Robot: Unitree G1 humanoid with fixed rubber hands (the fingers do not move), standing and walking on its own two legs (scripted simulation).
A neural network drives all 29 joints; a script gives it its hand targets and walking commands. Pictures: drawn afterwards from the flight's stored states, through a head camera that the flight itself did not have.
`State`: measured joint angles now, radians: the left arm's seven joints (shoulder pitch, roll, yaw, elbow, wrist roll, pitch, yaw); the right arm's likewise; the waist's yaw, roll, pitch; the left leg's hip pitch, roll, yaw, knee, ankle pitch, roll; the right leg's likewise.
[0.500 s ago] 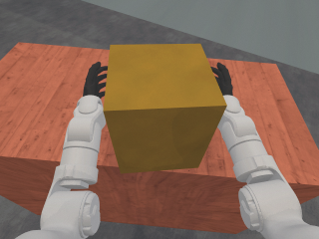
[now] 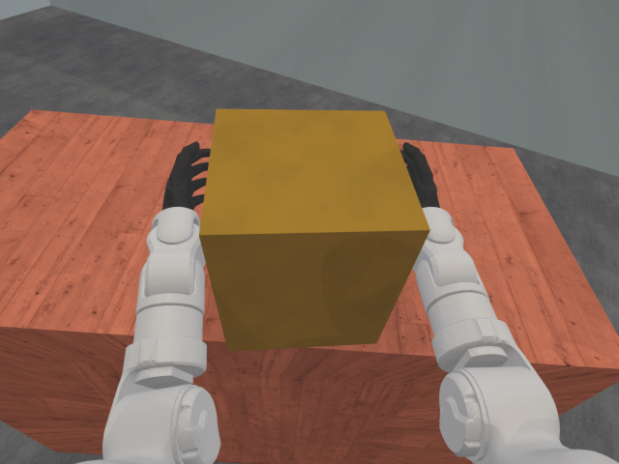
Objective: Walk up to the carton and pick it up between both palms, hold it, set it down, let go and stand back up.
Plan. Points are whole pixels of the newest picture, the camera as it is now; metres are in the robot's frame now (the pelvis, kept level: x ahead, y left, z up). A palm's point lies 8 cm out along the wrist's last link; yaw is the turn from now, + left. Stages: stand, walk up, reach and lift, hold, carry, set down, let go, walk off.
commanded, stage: reach and lift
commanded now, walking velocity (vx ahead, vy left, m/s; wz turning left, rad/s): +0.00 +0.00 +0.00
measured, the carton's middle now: (303, 236) +0.38 +0.02 +0.11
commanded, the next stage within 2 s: none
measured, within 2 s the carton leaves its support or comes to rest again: leaves its support in 0.12 s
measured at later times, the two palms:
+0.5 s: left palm (178, 207) +0.38 +0.17 +0.15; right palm (420, 210) +0.39 -0.13 +0.15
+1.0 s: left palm (172, 185) +0.36 +0.16 +0.20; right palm (436, 203) +0.36 -0.14 +0.18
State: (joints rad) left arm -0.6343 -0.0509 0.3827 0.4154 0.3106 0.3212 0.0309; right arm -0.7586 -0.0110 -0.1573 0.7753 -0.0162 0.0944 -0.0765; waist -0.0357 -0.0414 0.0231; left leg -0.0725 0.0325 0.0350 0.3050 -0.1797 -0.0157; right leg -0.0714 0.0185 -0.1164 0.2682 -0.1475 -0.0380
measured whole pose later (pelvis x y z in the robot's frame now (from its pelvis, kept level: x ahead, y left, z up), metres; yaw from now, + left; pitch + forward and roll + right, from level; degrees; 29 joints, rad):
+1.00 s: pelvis -0.02 +0.02 +0.00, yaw +0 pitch -7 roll -1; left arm -0.75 -0.03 0.30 0.31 0.31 0.65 0.05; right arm -0.79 -0.07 -0.11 0.74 0.11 0.20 -0.11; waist -0.07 -0.05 0.04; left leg -0.04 0.01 0.04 0.34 -0.18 0.01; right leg -0.03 0.00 -0.11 0.27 -0.12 -0.02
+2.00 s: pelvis -0.02 +0.03 +0.00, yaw -1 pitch -6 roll -1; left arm -0.93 0.05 0.32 0.44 0.25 0.81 0.06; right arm -1.05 -0.18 -0.02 0.86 0.31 0.42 -0.18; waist -0.09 -0.02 -0.08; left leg -0.07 0.02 0.06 0.38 -0.20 0.02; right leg -0.05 0.01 -0.09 0.27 -0.12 -0.01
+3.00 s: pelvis -0.02 +0.02 +0.00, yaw +0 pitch -5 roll -1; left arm -1.02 0.09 0.35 0.46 0.21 0.93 0.04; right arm -1.18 -0.22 0.01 0.88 0.41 0.59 -0.24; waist -0.07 -0.01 -0.15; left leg -0.10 0.03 0.04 0.39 -0.21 0.00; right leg -0.07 0.02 -0.11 0.29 -0.14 -0.02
